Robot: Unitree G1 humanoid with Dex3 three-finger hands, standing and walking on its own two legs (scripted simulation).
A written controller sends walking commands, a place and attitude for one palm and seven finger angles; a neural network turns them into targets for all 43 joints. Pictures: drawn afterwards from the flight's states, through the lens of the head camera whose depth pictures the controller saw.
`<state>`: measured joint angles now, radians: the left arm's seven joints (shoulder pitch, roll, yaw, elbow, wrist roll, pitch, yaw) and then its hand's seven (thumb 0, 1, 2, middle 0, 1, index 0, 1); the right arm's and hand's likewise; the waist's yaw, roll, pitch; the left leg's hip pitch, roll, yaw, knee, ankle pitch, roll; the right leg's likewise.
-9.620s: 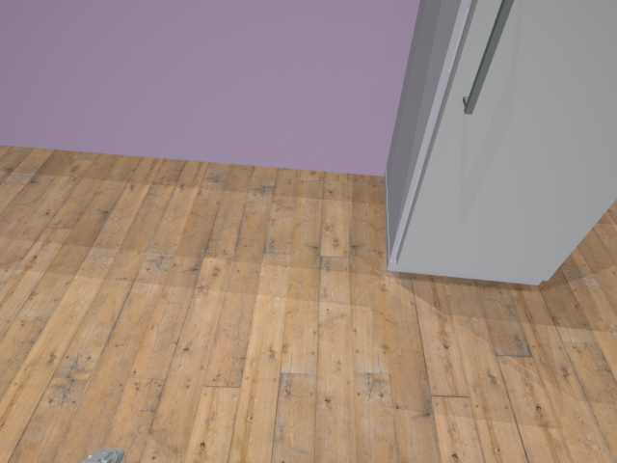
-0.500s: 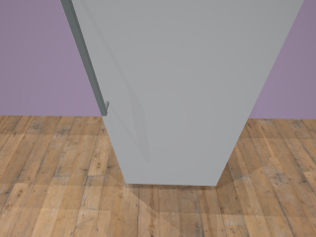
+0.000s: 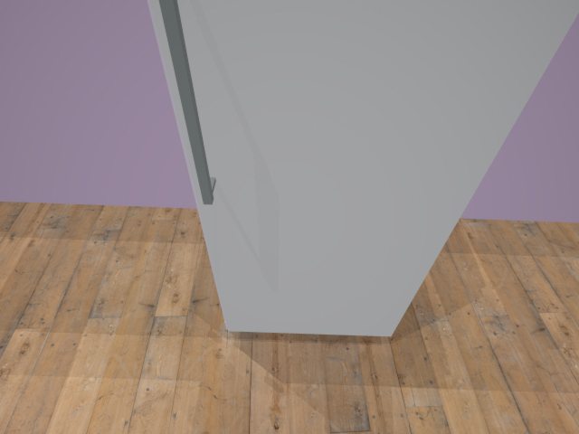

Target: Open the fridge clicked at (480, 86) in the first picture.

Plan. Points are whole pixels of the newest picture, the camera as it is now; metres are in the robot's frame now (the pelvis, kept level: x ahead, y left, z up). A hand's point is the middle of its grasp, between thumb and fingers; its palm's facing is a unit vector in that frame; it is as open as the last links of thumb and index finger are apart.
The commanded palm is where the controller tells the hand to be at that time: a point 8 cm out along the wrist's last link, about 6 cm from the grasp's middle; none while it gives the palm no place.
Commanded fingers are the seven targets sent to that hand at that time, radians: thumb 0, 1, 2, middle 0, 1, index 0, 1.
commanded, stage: come to a stop and stand still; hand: left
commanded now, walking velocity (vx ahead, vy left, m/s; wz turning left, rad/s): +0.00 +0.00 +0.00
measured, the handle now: (193, 102) +0.52 +0.19 +0.20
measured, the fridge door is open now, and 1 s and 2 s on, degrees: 0 0 0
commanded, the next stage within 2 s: look again from close up in 0.24 s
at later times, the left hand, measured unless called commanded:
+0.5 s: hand out of the picture +0.01 +0.17 -0.17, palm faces +0.02 -0.97 -0.23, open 7.4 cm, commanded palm none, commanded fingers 0.00 0.90 0.90 -0.20 -0.30 -0.20 -0.30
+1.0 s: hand out of the picture +0.03 +0.14 -0.17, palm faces +0.01 -0.98 -0.22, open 7.3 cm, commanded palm none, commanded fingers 0.00 0.90 0.90 -0.20 -0.30 -0.20 -0.30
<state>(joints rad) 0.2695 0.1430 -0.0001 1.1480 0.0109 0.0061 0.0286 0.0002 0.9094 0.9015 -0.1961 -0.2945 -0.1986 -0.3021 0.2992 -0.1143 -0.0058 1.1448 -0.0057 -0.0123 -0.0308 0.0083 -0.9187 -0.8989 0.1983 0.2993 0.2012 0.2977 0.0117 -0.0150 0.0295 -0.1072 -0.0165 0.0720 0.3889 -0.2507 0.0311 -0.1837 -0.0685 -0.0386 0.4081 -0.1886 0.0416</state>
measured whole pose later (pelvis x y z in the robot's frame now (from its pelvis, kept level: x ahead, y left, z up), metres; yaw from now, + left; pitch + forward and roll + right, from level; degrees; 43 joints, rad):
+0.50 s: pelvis +0.01 -0.01 -0.01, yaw +0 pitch -2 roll +1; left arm 0.30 0.15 -0.02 1.12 0.01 -0.02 0.03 0.00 0.91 0.90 -0.20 -0.29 -0.20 -0.30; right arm 0.31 -0.18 0.00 1.06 -0.01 -0.03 -0.02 0.01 -0.92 -0.90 0.20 0.30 0.20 0.30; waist 0.00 0.05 0.01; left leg -0.13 -0.01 0.08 0.46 -0.30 0.02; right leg -0.23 -0.07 -0.03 0.52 -0.26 0.03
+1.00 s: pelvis +0.01 -0.04 +0.00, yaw +0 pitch -1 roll +1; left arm 0.23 0.17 -0.01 1.10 0.01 -0.02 0.02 0.00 0.91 0.90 -0.20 -0.29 -0.20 -0.30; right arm 0.27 -0.18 0.00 1.12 -0.01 -0.02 -0.03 0.00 -0.91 -0.90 0.20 0.30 0.20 0.30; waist 0.00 0.02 0.05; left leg -0.12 0.04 0.05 0.42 -0.28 -0.03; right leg -0.21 -0.02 -0.06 0.48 -0.24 -0.02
